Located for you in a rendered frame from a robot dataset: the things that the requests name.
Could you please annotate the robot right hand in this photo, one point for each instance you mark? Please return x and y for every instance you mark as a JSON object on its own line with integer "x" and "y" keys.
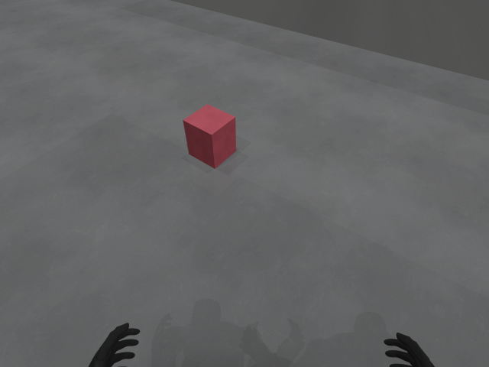
{"x": 414, "y": 355}

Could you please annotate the robot left hand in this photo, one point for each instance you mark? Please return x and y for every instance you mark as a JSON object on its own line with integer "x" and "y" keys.
{"x": 105, "y": 356}

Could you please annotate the carton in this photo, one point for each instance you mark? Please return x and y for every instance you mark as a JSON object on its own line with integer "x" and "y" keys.
{"x": 210, "y": 135}

